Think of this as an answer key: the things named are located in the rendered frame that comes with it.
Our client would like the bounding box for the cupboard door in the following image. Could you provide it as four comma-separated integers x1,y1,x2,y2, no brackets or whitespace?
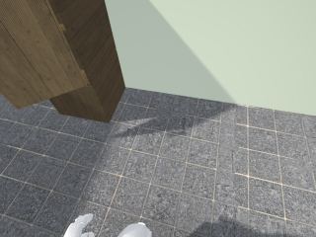
0,0,87,110

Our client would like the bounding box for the left robot thigh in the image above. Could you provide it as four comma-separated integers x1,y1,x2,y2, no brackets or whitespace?
118,223,152,237

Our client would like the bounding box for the left robot hand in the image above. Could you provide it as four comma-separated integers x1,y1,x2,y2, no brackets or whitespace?
63,213,95,237

